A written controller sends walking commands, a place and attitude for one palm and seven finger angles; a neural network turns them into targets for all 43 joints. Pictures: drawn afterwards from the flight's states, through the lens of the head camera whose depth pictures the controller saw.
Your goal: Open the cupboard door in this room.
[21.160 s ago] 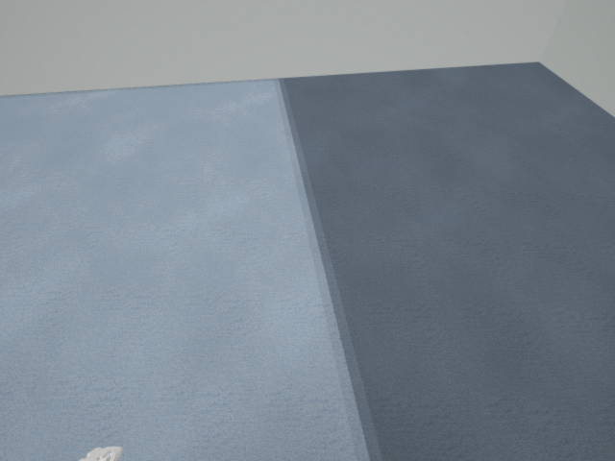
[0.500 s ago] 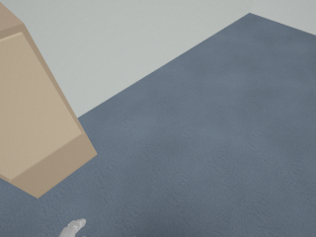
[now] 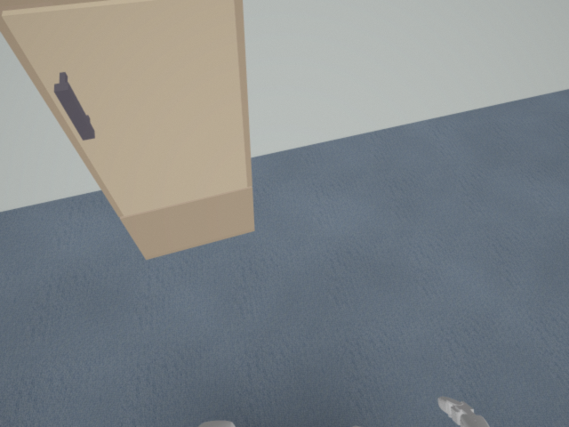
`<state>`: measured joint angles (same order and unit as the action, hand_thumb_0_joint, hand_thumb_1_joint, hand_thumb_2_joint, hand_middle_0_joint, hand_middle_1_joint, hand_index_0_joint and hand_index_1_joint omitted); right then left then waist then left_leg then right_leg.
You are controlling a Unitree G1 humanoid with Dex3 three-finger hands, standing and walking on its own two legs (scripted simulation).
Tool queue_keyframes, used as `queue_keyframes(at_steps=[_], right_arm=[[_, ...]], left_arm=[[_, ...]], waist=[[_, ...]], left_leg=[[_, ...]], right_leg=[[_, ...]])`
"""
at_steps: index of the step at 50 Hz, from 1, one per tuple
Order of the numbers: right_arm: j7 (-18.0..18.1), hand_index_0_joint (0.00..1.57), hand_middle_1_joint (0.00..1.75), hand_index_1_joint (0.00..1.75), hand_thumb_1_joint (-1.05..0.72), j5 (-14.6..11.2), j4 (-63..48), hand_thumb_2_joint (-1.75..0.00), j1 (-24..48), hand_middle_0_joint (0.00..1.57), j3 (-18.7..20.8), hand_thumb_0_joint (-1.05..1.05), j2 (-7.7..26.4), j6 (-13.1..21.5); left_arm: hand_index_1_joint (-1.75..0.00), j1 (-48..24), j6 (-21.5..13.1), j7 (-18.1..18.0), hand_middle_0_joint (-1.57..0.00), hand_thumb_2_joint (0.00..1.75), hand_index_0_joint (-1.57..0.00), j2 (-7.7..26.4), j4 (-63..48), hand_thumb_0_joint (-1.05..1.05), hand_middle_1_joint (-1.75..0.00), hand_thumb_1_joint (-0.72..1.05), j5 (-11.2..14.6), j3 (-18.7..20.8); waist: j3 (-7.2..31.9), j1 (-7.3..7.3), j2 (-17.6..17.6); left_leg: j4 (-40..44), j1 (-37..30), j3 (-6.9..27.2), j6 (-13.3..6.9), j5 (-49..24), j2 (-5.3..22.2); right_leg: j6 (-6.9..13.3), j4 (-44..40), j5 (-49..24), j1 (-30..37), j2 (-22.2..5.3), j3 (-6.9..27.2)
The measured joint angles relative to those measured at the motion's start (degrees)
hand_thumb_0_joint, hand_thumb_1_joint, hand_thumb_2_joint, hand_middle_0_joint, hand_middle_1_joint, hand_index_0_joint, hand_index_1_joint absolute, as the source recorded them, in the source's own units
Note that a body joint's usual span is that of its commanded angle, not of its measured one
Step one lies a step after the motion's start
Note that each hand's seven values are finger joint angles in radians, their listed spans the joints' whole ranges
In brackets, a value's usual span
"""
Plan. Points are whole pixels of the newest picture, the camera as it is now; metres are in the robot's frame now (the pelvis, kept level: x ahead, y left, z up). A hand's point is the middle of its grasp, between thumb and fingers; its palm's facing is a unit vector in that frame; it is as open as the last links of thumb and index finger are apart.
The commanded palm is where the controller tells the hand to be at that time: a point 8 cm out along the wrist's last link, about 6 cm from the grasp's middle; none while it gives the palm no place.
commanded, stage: turn to face it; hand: left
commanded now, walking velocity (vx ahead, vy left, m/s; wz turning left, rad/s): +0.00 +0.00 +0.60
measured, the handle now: (75, 106) +0.65 +0.49 -0.01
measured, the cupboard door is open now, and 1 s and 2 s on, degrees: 0 0 0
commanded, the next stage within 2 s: take the last steps up to it in 0.54 s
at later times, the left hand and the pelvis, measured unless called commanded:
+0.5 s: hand out of the picture +0.05 +0.17 -0.13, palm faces +0.25 -0.92 -0.29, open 7.4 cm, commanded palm none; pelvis +0.02 -0.04 +0.01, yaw +15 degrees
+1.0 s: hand out of the picture -0.03 +0.20 -0.15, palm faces +0.38 -0.91 -0.19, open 7.4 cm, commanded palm none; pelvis +0.03 +0.01 +0.03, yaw +21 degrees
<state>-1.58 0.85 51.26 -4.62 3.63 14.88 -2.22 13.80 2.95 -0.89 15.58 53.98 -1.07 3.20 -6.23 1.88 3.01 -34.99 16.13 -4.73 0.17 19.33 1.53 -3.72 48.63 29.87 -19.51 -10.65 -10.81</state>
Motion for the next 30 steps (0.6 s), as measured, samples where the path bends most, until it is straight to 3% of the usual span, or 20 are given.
queue_keyframes(at_steps=[2,5,11,14,16,19,23,26,30], right_arm=[[0.5,0.20,0.30,0.30,-0.91,0.0,-0.4,-0.90,-0.1,0.20,-0.3,0.00,-0.5,0.6],[1.0,0.20,0.30,0.30,-0.91,0.2,-0.2,-0.90,-0.8,0.20,-0.5,0.00,-1.0,0.6],[0.8,0.20,0.30,0.30,-0.91,0.4,0.7,-0.90,-2.3,0.21,-0.6,0.00,-1.4,-0.1],[0.8,0.20,0.30,0.30,-0.91,0.5,1.1,-0.90,-3.0,0.21,-0.3,0.00,-1.4,-0.7],[0.8,0.20,0.30,0.30,-0.91,0.3,1.2,-0.90,-3.7,0.21,0.0,0.00,-1.2,-1.0],[0.9,0.20,0.30,0.30,-0.91,-0.1,1.7,-0.90,-3.9,0.21,0.9,0.00,-0.1,-1.7],[0.6,0.20,0.30,0.30,-0.91,0.1,2.9,-0.90,-3.9,0.20,1.3,0.00,0.7,-2.5],[0.4,0.20,0.30,0.30,-0.91,0.2,3.8,-0.90,-4.4,0.20,1.1,0.00,0.4,-2.6],[0.5,0.20,0.30,0.30,-0.91,-0.1,5.0,-0.90,-4.5,0.20,0.4,0.00,-0.7,-2.6]], left_arm=[[-0.30,-0.5,1.1,-0.3,-0.20,0.90,-0.20,0.9,0.9,0.00,-0.30,0.90,0.2,0.4],[-0.29,-1.5,1.0,0.0,-0.20,0.90,-0.20,1.5,0.6,0.01,-0.30,0.90,0.4,0.8],[-0.29,-3.9,0.3,0.3,-0.20,0.90,-0.19,0.8,-1.7,0.01,-0.30,0.91,0.6,0.3],[-0.29,-4.8,-0.4,0.3,-0.20,0.90,-0.19,-0.3,-2.6,0.00,-0.30,0.91,0.7,-0.3],[-0.29,-4.5,-1.4,0.4,-0.20,0.90,-0.19,-0.9,-3.4,0.00,-0.30,0.90,0.7,-0.8],[-0.30,-4.4,-2.7,0.1,-0.20,0.90,-0.20,-3.0,-3.6,0.00,-0.30,0.90,0.0,-1.6],[-0.30,-3.2,-2.7,-0.2,-0.20,0.90,-0.20,-5.3,-3.3,0.00,-0.30,0.90,-0.1,-2.3],[-0.30,-2.0,-2.5,-0.3,-0.20,0.90,-0.20,-6.0,-2.3,0.00,-0.30,0.90,-0.3,-2.4],[-0.30,-0.7,-2.7,-0.3,-0.20,0.90,-0.20,-5.8,-0.9,0.00,-0.30,0.90,-0.6,-2.4]], waist=[[0.1,-0.07,-0.4],[0.3,-0.24,-1.3],[0.8,-0.89,-2.7],[1.0,-1.62,-3.8],[1.6,-1.80,-4.2],[1.1,-2.40,-6.5],[0.7,-2.27,-6.9],[1.0,-2.19,-6.1],[1.1,-1.44,-4.3]], left_leg=[[0.2,-0.2,1.5,-0.5,0.8,0.1],[3.2,-1.6,3.9,-0.2,-1.0,0.0],[5.8,-3.0,7.4,0.3,-2.6,-1.1],[4.4,-2.6,9.1,1.1,-1.9,-1.5],[1.8,-1.5,10.1,2.0,-0.5,-2.1],[-12.1,3.6,10.1,1.6,8.1,-2.7],[-29.6,9.2,7.6,2.0,6.9,-2.8],[-29.6,9.0,6.1,2.7,5.3,-1.7],[-20.4,5.7,4.7,3.1,6.9,-0.6]], right_leg=[[-0.8,8.7,2.2,-3.6,2.2,3.6],[-1.5,13.4,-0.9,-6.8,4.1,6.4],[-2.0,5.1,-3.9,-6.3,5.6,8.9],[-1.5,-3.7,-5.7,-2.9,6.9,8.5],[-1.1,-13.1,-11.8,1.1,7.4,7.6],[3.4,-12.0,-12.3,1.5,7.2,5.3],[4.7,-14.7,-12.8,3.8,6.0,3.5],[4.6,-17.3,-14.0,5.2,5.4,2.3],[4.4,-19.0,-14.8,6.0,4.6,1.0]])
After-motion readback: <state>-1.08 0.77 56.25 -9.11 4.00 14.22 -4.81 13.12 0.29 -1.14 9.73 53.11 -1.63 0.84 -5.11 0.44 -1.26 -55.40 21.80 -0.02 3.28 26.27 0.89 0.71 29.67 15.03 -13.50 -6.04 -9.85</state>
